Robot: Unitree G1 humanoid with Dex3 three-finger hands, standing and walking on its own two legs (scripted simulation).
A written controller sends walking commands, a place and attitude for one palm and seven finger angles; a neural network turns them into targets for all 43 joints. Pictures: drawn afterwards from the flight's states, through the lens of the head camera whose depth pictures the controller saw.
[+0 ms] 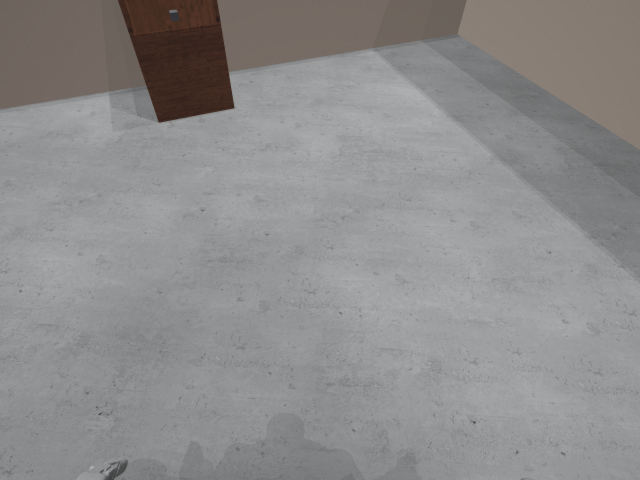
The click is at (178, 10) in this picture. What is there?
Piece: drawer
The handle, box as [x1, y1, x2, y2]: [169, 10, 178, 20]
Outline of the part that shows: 169,10 171,19 177,20 178,16 176,10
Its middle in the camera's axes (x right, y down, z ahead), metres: -0.70 -1.06 +1.82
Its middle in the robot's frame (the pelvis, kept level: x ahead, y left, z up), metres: +2.02 +0.81 -0.21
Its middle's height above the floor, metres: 0.55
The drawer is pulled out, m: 0.00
